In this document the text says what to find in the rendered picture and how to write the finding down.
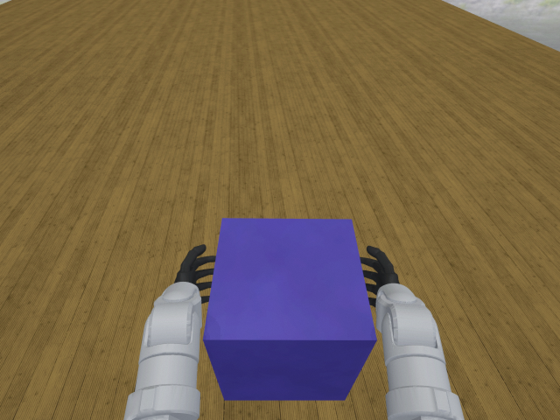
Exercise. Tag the right robot forearm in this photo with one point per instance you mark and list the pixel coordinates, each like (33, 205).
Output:
(418, 382)

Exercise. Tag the left robot hand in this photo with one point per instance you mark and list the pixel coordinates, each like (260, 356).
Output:
(187, 271)

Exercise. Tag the left robot forearm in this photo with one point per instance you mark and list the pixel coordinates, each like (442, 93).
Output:
(167, 374)

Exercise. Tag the right robot hand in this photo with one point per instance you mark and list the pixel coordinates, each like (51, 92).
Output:
(384, 268)

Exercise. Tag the carton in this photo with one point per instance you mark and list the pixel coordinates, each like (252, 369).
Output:
(288, 317)

